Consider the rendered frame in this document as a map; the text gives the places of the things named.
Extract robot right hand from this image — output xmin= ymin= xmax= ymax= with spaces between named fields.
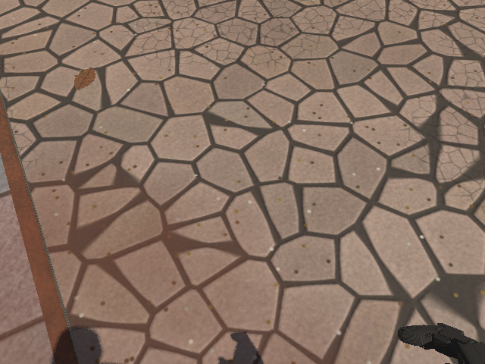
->
xmin=398 ymin=323 xmax=485 ymax=364

